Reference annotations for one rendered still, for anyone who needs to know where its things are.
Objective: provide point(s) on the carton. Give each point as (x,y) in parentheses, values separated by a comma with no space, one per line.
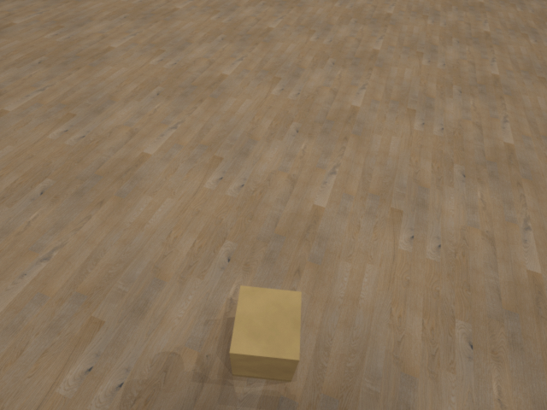
(266,334)

